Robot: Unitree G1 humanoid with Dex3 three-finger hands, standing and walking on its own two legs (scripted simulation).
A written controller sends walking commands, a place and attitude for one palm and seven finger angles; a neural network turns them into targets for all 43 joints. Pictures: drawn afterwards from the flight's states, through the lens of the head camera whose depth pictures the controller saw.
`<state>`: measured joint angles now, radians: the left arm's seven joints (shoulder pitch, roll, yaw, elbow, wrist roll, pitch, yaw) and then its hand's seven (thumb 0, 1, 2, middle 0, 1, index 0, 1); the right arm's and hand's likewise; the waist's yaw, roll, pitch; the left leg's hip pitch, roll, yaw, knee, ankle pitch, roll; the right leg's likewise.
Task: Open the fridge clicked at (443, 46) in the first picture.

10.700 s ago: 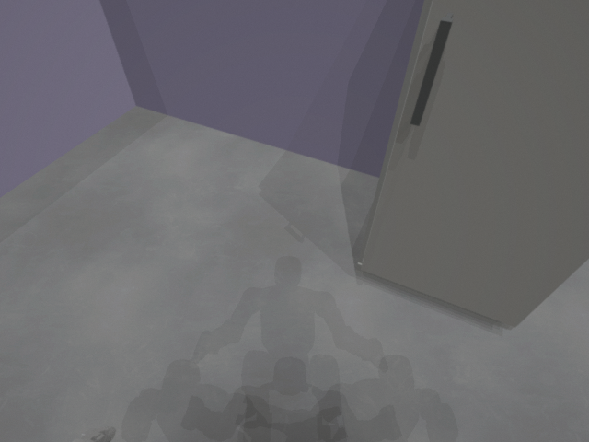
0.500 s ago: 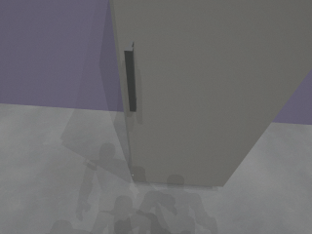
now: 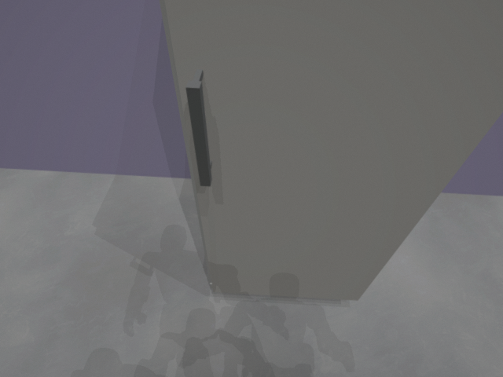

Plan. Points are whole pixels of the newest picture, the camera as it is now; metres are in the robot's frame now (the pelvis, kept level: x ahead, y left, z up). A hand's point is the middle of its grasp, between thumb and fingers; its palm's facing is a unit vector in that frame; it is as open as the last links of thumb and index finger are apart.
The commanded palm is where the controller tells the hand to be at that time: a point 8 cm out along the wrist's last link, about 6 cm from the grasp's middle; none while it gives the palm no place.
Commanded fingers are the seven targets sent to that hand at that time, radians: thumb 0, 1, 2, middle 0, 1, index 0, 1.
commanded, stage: look again from close up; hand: left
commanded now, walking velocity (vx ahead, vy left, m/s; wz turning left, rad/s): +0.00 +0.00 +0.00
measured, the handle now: (202, 133) +0.49 +0.12 +0.12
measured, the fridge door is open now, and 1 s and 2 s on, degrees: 0 0 0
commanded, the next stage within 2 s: raise the hand to about handle height in 0.62 s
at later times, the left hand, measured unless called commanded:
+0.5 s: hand out of the picture +0.07 +0.22 -0.16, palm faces -0.03 -0.95 -0.30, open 7.4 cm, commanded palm none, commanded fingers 0.00 0.90 0.90 -0.20 -0.30 -0.20 -0.30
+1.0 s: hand (129, 324) +0.20 +0.20 -0.01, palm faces +0.11 -0.99 -0.09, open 7.9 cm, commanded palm +0.13 +0.26 -0.04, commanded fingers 0.00 0.55 0.75 -0.23 -0.53 -0.23 -0.53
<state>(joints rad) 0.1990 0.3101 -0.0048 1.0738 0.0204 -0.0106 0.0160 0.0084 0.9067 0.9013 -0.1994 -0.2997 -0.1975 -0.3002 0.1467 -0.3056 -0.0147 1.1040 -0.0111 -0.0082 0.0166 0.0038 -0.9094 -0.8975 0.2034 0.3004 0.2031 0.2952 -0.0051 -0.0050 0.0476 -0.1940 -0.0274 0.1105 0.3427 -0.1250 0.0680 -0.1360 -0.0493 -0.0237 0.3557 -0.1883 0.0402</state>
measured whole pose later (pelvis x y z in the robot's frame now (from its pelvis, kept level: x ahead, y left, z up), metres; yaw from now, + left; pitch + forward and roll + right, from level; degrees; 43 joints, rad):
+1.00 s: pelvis -0.01 -0.04 -0.04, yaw +2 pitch +7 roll +0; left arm 0.31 0.26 0.29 0.31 -0.28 -0.54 -0.34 0.01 0.76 0.84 -0.21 -0.39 -0.21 -0.39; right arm 0.20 -0.22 -0.01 0.66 0.02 -0.25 -0.01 0.01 -0.91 -0.90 0.20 0.30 0.20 0.30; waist -0.01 -0.01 -0.09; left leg -0.61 0.02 0.06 0.81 -0.32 0.03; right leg -0.54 -0.03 -0.06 0.84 -0.41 -0.01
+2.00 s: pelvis +0.01 -0.02 -0.02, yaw +3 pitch +1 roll -2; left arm 0.10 0.42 0.41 0.12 -0.36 -0.06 -0.46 0.00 -0.39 0.35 -0.29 -1.13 -0.29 -1.13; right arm 0.24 -0.25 0.08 0.58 0.06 -0.28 -0.11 0.01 -0.91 -0.90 0.21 0.30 0.20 0.30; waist 0.04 0.03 -0.04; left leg -0.40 0.01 0.04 0.67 -0.29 0.05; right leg -0.28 -0.02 -0.08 0.60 -0.33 0.01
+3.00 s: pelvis +0.02 -0.05 -0.01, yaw +2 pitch -2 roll -1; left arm -0.08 0.45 0.45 0.24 -0.36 0.06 -0.49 -0.01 -0.50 0.30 -0.30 -1.20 -0.30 -1.20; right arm 0.24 -0.28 0.07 0.61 0.08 -0.22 -0.11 0.01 -0.91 -0.90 0.20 0.30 0.20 0.30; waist 0.04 0.06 -0.03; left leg -0.27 0.04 0.03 0.53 -0.23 0.00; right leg -0.18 0.01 -0.09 0.51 -0.30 -0.03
